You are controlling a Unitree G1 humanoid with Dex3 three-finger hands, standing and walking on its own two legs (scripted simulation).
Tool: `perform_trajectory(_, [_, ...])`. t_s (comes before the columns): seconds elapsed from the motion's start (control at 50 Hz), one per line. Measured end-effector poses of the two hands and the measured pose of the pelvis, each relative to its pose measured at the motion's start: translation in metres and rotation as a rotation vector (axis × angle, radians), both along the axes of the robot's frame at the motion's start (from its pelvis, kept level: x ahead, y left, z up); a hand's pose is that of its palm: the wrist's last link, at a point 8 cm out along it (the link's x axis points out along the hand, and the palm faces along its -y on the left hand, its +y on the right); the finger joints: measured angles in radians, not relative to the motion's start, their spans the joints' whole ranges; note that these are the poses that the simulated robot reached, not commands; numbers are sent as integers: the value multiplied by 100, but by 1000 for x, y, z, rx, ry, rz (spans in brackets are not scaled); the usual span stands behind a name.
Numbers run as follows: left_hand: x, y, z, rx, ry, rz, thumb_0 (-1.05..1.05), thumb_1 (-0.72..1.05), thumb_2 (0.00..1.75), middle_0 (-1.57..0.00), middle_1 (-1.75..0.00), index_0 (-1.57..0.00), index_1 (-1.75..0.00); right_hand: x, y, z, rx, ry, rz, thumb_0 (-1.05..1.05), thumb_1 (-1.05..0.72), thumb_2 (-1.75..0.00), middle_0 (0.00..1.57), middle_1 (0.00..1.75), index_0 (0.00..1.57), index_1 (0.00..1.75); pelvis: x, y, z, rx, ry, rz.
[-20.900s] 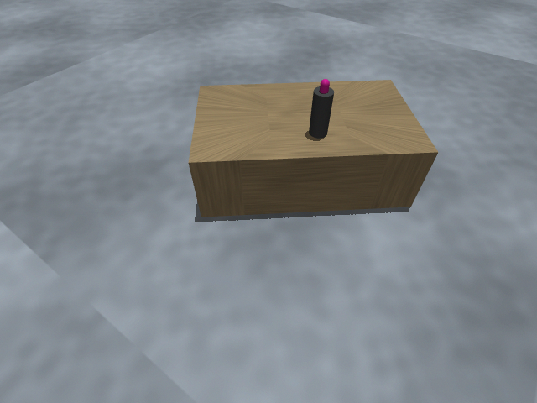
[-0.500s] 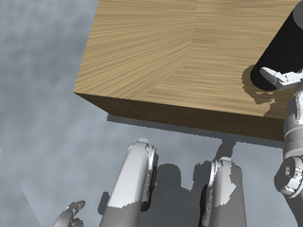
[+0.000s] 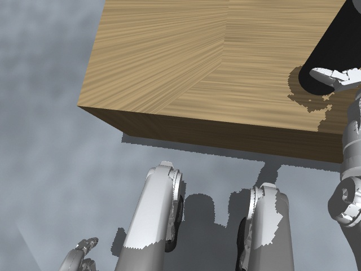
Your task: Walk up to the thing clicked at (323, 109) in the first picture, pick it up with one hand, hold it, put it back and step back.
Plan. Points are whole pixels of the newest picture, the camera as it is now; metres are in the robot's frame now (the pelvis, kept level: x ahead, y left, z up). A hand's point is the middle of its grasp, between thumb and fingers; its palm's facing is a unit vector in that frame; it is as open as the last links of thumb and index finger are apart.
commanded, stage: open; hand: right
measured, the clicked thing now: (353, 38) +0.56 -0.19 +0.03
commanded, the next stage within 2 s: withdraw in 0.26 s
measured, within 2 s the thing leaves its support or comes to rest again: rests again in 0.64 s
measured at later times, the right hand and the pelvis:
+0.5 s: hand out of the picture +0.56 -0.21 +0.02, palm faces +0.22 +0.97 -0.04, open 15.1 cm; pelvis -0.01 +0.00 +0.00, yaw +0 degrees
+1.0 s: hand out of the picture +0.54 -0.31 +0.10, palm faces +0.26 +0.92 -0.29, open 17.3 cm; pelvis +0.01 +0.00 +0.09, yaw +1 degrees
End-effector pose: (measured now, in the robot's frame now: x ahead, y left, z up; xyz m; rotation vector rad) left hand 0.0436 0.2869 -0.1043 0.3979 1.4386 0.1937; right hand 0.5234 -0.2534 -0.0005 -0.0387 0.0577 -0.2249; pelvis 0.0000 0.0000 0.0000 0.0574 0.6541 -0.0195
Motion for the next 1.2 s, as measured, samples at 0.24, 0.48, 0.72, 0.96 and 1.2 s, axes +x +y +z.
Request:
perform_trajectory(0.24, [-2, -2, 0, -9, -8, 9, 0, 93, 88, -20, -31, -22, -29, 9, -1, 23, 5, -37, 12, -1, 55, -40, 73, 59, 74, 59, -4, 1, 0, 1, -1, -4])
perform_trajectory(0.48, [-9, -4, -3, -17, 4, 19, 0, 92, 88, -21, -31, -22, -29, 8, -6, 24, -3, -48, 3, 0, 49, -27, 44, 36, 45, 36, -8, 2, -4, 1, -3, -3])
perform_trajectory(0.72, [-18, -3, 23, 6, 4, 67, 0, 91, 88, -21, -30, -21, -30, 11, -52, 78, -43, -54, -51, -1, 56, -10, 12, 11, 13, 11, -7, 2, 20, 5, -23, 8])
perform_trajectory(0.96, [-11, 0, 88, 12, 1, 81, 0, 89, 89, -21, -30, -21, -30, -8, -96, 116, -157, 198, -71, -1, 52, -7, 6, 6, 7, 6, 4, -2, 76, 12, -57, 13])
perform_trajectory(1.2, [16, -10, 163, -4, -45, 79, 0, 89, 90, -20, -30, -21, -29, -37, -127, 186, -240, 359, -243, -1, 47, -10, 6, 6, 7, 6, 23, -2, 154, 16, -150, 6])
